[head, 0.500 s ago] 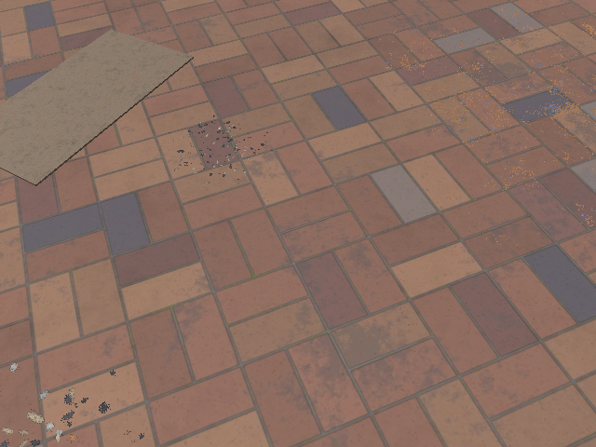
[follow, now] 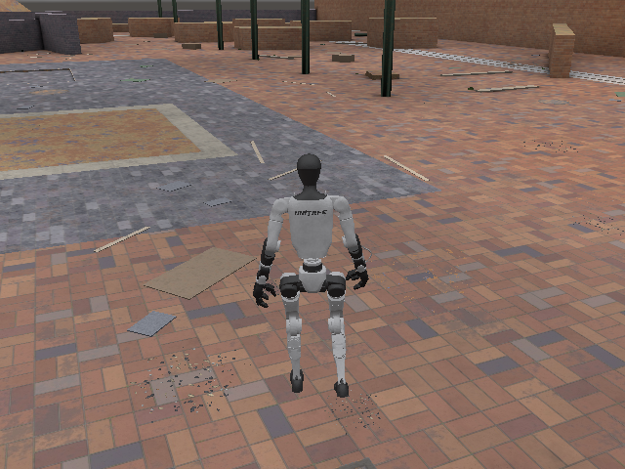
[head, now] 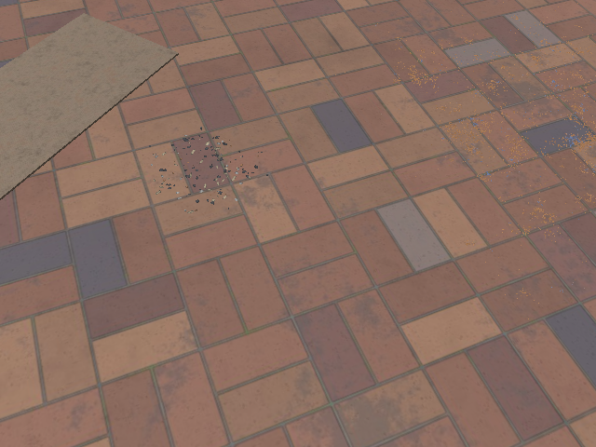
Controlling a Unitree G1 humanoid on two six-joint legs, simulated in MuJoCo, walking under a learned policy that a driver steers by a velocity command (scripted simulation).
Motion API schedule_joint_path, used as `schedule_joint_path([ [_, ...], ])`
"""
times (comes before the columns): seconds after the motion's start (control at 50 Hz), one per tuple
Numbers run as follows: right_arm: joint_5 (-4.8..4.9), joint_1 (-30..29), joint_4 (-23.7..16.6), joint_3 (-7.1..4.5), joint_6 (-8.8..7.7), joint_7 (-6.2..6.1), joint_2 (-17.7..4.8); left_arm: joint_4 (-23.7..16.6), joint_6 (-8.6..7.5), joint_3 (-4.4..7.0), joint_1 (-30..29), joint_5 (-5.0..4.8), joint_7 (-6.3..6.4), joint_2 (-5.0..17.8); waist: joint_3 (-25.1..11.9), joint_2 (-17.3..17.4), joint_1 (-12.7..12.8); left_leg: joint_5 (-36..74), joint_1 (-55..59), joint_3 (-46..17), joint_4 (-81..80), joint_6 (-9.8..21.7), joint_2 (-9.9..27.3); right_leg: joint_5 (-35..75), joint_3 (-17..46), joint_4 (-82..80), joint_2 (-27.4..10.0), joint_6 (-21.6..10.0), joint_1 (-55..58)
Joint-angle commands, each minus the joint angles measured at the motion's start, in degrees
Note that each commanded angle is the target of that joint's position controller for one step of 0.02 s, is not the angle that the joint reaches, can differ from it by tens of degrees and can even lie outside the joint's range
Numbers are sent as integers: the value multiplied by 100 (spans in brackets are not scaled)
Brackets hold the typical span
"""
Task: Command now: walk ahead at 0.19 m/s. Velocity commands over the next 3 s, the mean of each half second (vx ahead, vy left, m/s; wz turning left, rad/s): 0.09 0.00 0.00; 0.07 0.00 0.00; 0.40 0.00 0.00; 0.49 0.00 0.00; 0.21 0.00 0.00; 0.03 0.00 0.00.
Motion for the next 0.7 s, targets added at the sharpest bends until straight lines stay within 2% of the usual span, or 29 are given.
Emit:
schedule_joint_path([
  [0.02,-129,48,-92,-46,-56,-6,-409,-98,162,101,697,56,100,170,-937,553,235,3598,677,-1007,-1024,1074,1428,541,87,-381,-450,53,132],
  [0.04,-164,11,-41,-47,-69,-23,-456,-104,203,83,732,54,124,72,-914,637,308,3763,510,-814,-1084,1104,1359,672,45,-762,-438,79,285],
  [0.08,-166,-70,24,-60,-57,-89,-569,-182,257,82,514,80,175,96,-965,717,334,3734,452,-610,-1116,1090,1291,986,12,-1574,-427,105,447],
  [0.12,-110,-20,92,-76,9,-152,-671,-228,325,88,228,93,188,170,-1039,707,223,2877,510,-604,-1198,1019,1274,1360,-20,-2174,-414,113,632],
  [0.16,-79,88,180,-79,92,-196,-717,-256,405,118,-17,76,191,261,-924,689,106,1426,466,-763,-1356,974,1301,1517,-27,-2562,-401,107,750],
  [0.2,-47,119,242,-57,166,-225,-653,-271,440,136,-221,81,194,283,-646,668,45,-27,368,-939,-1436,898,1271,1517,-67,-3051,-369,55,848],
  [0.22,-4,73,258,-37,199,-236,-603,-248,427,137,-236,104,191,255,-517,621,102,-661,290,-963,-1379,790,1184,1692,-146,-3506,-317,-2,1033],
  [0.24,38,128,297,-6,221,-243,-513,-216,412,141,-247,150,187,256,-403,538,127,-1117,230,-976,-1294,616,1041,1906,-184,-3957,-283,-67,1247],
  [0.26,34,324,375,31,226,-239,-406,-205,396,149,-227,202,188,338,-334,375,100,-1360,189,-976,-1172,389,889,2332,-2,-4267,-455,-139,1450],
  [0.28,-18,506,401,37,215,-228,-366,-204,378,170,-175,204,199,536,-313,53,-65,-1420,86,-832,-863,194,625,2895,219,-4287,-714,-252,1617],
  [0.3,-10,858,448,5,229,-232,-357,-100,379,250,-313,91,192,822,-262,-598,-397,-1280,159,-468,-883,58,236,2327,197,-4204,-652,-391,1373],
  [0.32,-29,636,465,4,274,-270,-410,-51,357,216,-312,67,144,494,-215,-520,-187,-1060,621,-257,-686,-42,153,1597,154,-4391,-498,-333,899],
  [0.34,-6,496,439,-7,321,-298,-424,-10,325,165,-347,110,128,305,-203,-443,-171,-903,810,-237,-583,-53,179,1442,131,-4499,-450,-244,738],
  [0.36,6,459,457,2,364,-326,-365,-5,297,158,-455,135,122,301,-203,-412,-187,-732,899,-258,-526,-36,221,1660,91,-4499,-405,-166,720],
  [0.4,-20,498,512,-8,400,-337,-386,57,236,159,-459,117,124,297,-326,-328,-177,-406,963,-269,-453,-17,250,2107,27,-4376,-359,-142,937],
  [0.48,24,447,597,-22,405,-326,-378,210,225,148,-350,85,143,297,-461,-110,-102,101,1088,-268,-326,-21,288,2633,-32,-4208,-318,-184,1186],
  [0.7,45,570,881,-27,485,-368,-352,460,320,114,-338,77,168,212,-293,143,-78,276,1162,-282,-282,-90,321,2656,-146,-4175,-202,-185,1269],
])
